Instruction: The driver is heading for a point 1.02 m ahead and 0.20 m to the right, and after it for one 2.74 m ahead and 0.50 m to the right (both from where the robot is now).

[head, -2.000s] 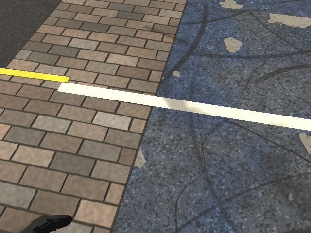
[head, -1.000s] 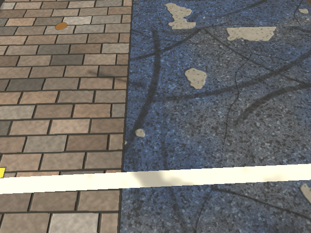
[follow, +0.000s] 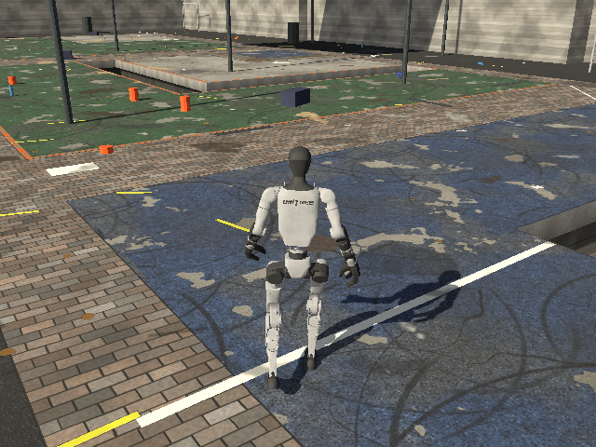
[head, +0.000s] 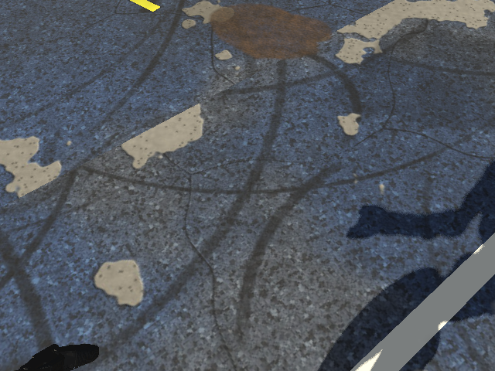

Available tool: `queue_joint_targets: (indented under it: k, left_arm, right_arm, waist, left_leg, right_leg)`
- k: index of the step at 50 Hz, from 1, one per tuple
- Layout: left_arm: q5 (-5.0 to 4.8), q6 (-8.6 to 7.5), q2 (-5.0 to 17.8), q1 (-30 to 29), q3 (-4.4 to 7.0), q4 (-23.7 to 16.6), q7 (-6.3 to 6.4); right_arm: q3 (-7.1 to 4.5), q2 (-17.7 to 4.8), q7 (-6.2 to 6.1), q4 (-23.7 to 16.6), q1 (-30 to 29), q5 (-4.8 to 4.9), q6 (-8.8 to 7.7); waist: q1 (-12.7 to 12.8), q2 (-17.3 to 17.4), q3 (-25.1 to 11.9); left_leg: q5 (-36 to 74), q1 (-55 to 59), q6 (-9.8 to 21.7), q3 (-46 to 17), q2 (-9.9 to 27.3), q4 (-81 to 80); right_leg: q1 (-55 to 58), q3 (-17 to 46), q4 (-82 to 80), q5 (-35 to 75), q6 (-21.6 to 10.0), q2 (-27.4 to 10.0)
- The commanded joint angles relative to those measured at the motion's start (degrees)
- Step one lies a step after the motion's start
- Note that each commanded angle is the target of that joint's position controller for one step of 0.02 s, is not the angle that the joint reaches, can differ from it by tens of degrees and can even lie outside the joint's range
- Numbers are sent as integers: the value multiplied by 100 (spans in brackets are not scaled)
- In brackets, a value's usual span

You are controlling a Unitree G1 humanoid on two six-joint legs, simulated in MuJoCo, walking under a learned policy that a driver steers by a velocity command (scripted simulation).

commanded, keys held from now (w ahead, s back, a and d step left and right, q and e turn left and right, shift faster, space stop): w+e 0.64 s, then w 0.36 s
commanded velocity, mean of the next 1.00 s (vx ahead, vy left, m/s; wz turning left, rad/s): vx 0.50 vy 0.00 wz -0.49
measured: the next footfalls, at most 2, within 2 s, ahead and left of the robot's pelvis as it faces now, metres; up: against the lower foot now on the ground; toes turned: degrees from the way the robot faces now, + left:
left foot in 0.40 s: +0.43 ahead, +0.11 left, +0.00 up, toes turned -18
right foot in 0.92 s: +0.58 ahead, -0.25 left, +0.00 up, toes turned -29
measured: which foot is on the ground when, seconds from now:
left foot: up 0.00-0.38, down 0.40-0.92, up 0.94-1.00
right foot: down 0.00-0.42, up 0.44-0.90, down 0.92-1.00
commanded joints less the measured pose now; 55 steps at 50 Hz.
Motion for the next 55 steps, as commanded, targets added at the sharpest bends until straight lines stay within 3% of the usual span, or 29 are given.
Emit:
queue_joint_targets:
  k: [1,2,3,7,11,15,18,19,20,21,22,23,24,25,26,28,32,36,41,43,45,46,47,48,49,50,51,52,55]
  left_arm:
    - [33,-169,991,1476,318,-19,51]
    - [42,-176,821,1064,257,-69,62]
    - [114,-184,700,798,205,-152,86]
    - [97,-217,809,748,219,-63,206]
    - [44,-159,932,1057,260,129,311]
    - [-18,-118,928,1433,273,348,319]
    - [-3,-64,873,1421,273,397,338]
    - [4,-41,785,1357,247,386,336]
    - [32,-46,550,1359,164,356,323]
    - [133,-57,188,1480,28,260,315]
    - [-84,-105,47,2203,-31,82,315]
    - [-124,-94,669,2061,79,266,341]
    - [-75,-60,925,1442,159,200,334]
    - [-14,-33,870,1165,161,162,344]
    - [32,-34,790,978,173,101,324]
    - [-36,11,567,1041,155,86,266]
    - [9,72,291,686,71,-81,236]
    - [33,-35,101,194,-36,-129,129]
    - [14,-126,123,-620,-81,-377,-25]
    - [52,-132,289,-538,-14,-401,-45]
    - [96,-113,670,708,215,-29,-1]
    - [93,-67,1025,1643,365,209,83]
    - [119,-58,1688,1925,459,274,142]
    - [84,-97,1245,1989,328,204,127]
    - [109,-153,999,1680,223,264,99]
    - [91,-187,841,1360,174,286,96]
    - [106,-209,666,1052,124,302,81]
    - [152,-242,496,844,71,281,71]
    - [132,-358,511,708,88,387,83]
  right_arm:
    - [-46,-731,76,-948,-700,130,-446]
    - [-56,-719,38,-872,-675,-19,-449]
    - [-95,-776,32,-830,-544,-90,-395]
    - [-43,-513,24,-852,-607,-194,-184]
    - [82,-243,74,-1065,-1530,-169,-190]
    - [26,-423,145,-1231,-1951,-54,-254]
    - [-85,-617,164,-1210,-1708,-33,-315]
    - [-138,-660,146,-1114,-1334,-39,-338]
    - [-224,-820,108,-1021,-779,-103,-367]
    - [-307,-1141,59,-958,77,-178,-373]
    - [-404,-1505,108,-742,457,-213,-287]
    - [-277,-913,135,-873,258,-84,-264]
    - [-198,-623,100,-913,38,-68,-223]
    - [-153,-533,86,-941,-218,-129,-192]
    - [-122,-420,69,-887,-358,-155,-172]
    - [-97,-321,35,-814,-426,-167,-209]
    - [-191,-559,17,-603,-304,-116,-261]
    - [-196,-682,38,-420,-182,-82,-209]
    - [-244,-942,44,-97,294,84,-75]
    - [-269,-1066,28,-9,309,134,-3]
    - [-229,-1055,-16,33,240,148,59]
    - [-119,-824,-43,-54,255,26,37]
    - [137,-102,17,-328,793,-132,-61]
    - [63,-473,54,-204,533,-12,-197]
    - [-44,-787,89,-412,16,185,-260]
    - [-16,-708,74,-471,-243,177,-294]
    - [-27,-661,49,-447,-326,60,-288]
    - [-49,-645,50,-398,-211,13,-227]
    - [-6,-376,63,-302,-6,-15,-42]
  waist:
    - [789,-311,-1386]
    - [520,-62,-1016]
    - [299,-171,-873]
    - [131,-157,-601]
    - [483,-312,-379]
    - [642,-435,-364]
    - [457,-675,-415]
    - [248,-723,-516]
    - [-21,-633,-909]
    - [-303,118,-1744]
    - [70,2169,-2282]
    - [-73,1348,-1775]
    - [-206,842,-1125]
    - [-114,453,-799]
    - [-33,432,-521]
    - [120,699,-431]
    - [109,481,-290]
    - [-32,355,-215]
    - [-200,374,59]
    - [2,503,-69]
    - [761,506,-870]
    - [1161,265,-1485]
    - [757,-1266,-2253]
    - [983,-972,-2795]
    - [956,-781,-1869]
    - [781,-563,-1318]
    - [587,-382,-963]
    - [376,-462,-834]
    - [123,-409,-690]
  left_leg:
    - [532,-3749,235,-900,32,1548]
    - [799,-3379,186,-894,205,1042]
    - [991,-2948,138,-936,322,745]
    - [1495,-2512,-204,-725,238,-243]
    - [3119,-2077,-301,-649,-98,-2051]
    - [3355,-1745,-200,-828,-292,-2842]
    - [2612,-1420,21,-873,-328,-3067]
    - [2530,-932,145,-770,-357,-3257]
    - [2482,17,355,-893,-120,-3302]
    - [2194,1488,700,-1915,914,-3240]
    - [476,2916,1569,-4748,2026,-4008]
    - [-692,2628,1438,-4917,1983,-4277]
    - [-386,1992,1206,-3948,1762,-4309]
    - [448,1359,1097,-3218,1525,-4360]
    - [1095,903,1098,-2691,1324,-4465]
    - [1704,462,1061,-1941,1089,-4727]
    - [2633,482,1261,-1152,1203,-5024]
    - [3196,523,1193,-395,995,-5105]
    - [3465,1007,1103,-153,1222,-5038]
    - [4675,1322,1011,-55,1312,-4606]
    - [6161,1020,749,356,1032,-3051]
    - [5029,-107,520,457,806,-1636]
    - [928,-2425,121,370,-145,647]
    - [-456,-2973,145,-730,-318,1507]
    - [-114,-3475,213,-790,-34,1673]
    - [385,-3421,260,-699,211,1360]
    - [743,-3227,227,-660,367,989]
    - [1026,-2848,206,-720,499,760]
    - [1408,-2474,44,-682,534,337]
  right_leg:
    - [4076,3598,-2032,-470,-1356,-1789]
    - [3252,3055,-2067,174,-1207,-1565]
    - [2660,2706,-2174,728,-1159,-1405]
    - [1578,2055,-2426,1569,-1174,-1121]
    - [1163,1618,-2348,919,-794,-704]
    - [1485,2106,-1992,300,-623,-873]
    - [1898,2586,-1451,303,-492,-1025]
    - [1869,2591,-1166,409,-386,-912]
    - [1658,2371,-421,552,-191,-620]
    - [938,1833,1255,-460,54,-215]
    - [-1031,1223,2996,-2470,380,358]
    - [-1638,1386,3692,-2159,482,-93]
    - [-1773,1216,3818,-1629,522,-268]
    - [-1561,1064,3706,-1241,554,-456]
    - [-1460,1060,3441,-984,565,-609]
    - [-1081,945,3138,-759,560,-810]
    - [-1395,824,2418,-309,660,-926]
    - [-1040,616,1004,730,610,-803]
    - [-690,233,-185,717,400,-605]
    - [-290,68,-454,255,206,-415]
    - [1681,-217,-907,536,-91,-26]
    - [3372,450,-679,700,-305,-493]
    - [5261,3384,-1029,-221,-1245,-2115]
    - [5286,4578,-1747,-491,-1459,-2466]
    - [4667,3612,-1821,-174,-1186,-2238]
    - [3877,2817,-1866,355,-1006,-1954]
    - [3188,2317,-2010,799,-898,-1732]
    - [2685,1984,-2205,1106,-832,-1557]
    - [2023,1579,-2697,1354,-950,-1496]
Keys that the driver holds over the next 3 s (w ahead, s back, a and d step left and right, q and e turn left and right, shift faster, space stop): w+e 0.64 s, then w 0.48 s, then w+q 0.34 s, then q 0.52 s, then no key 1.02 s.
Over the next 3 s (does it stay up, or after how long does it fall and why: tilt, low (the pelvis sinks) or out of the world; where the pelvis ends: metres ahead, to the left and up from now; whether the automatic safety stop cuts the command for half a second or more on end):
stays up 1.01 -0.26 0.02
